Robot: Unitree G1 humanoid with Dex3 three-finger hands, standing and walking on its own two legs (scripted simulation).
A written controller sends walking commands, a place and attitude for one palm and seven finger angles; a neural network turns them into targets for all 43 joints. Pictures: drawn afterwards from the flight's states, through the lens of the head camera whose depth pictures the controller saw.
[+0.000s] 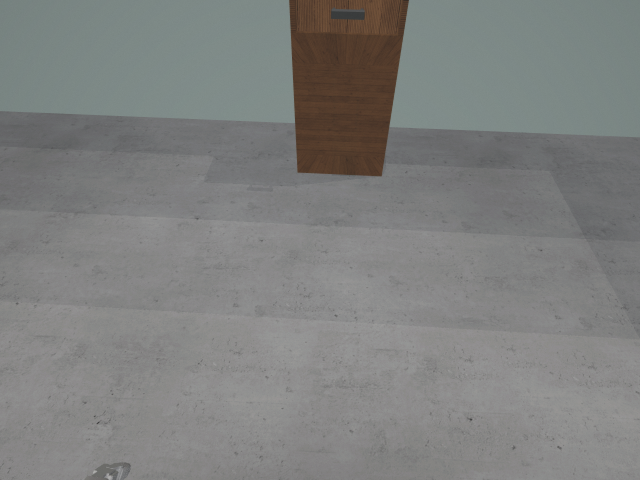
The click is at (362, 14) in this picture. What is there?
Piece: drawer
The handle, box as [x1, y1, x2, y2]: [331, 8, 364, 19]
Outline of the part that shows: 331,9 331,18 363,19 363,8 361,8 360,10 334,8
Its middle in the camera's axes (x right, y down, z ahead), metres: +0.10 -0.82 +1.40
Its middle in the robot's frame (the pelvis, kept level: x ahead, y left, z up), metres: +1.60 -0.02 +0.00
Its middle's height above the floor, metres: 0.77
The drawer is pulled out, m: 0.00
